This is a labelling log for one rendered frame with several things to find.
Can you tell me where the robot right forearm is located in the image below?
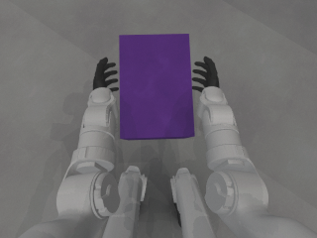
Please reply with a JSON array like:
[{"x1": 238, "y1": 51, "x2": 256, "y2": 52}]
[{"x1": 196, "y1": 86, "x2": 261, "y2": 178}]

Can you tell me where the robot right upper arm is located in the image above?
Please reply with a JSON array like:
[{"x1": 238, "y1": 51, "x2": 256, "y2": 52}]
[{"x1": 204, "y1": 169, "x2": 317, "y2": 238}]

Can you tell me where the robot right hand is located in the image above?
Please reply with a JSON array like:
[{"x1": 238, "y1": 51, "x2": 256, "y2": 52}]
[{"x1": 192, "y1": 57, "x2": 220, "y2": 92}]

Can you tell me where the left robot shin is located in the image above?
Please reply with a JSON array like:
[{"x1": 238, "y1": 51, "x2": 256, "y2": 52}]
[{"x1": 118, "y1": 166, "x2": 141, "y2": 185}]

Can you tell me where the robot left upper arm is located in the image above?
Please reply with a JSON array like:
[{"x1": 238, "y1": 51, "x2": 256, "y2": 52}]
[{"x1": 19, "y1": 171, "x2": 121, "y2": 238}]

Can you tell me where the robot right foot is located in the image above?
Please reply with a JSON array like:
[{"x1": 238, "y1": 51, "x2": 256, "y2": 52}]
[{"x1": 174, "y1": 203, "x2": 181, "y2": 227}]

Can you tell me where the carton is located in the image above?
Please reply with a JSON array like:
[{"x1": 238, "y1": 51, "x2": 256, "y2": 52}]
[{"x1": 119, "y1": 34, "x2": 195, "y2": 141}]

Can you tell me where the robot left hand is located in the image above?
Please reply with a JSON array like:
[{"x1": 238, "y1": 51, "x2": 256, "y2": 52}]
[{"x1": 93, "y1": 58, "x2": 119, "y2": 92}]

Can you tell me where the robot left forearm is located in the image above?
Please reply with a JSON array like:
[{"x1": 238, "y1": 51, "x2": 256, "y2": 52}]
[{"x1": 56, "y1": 87, "x2": 119, "y2": 206}]

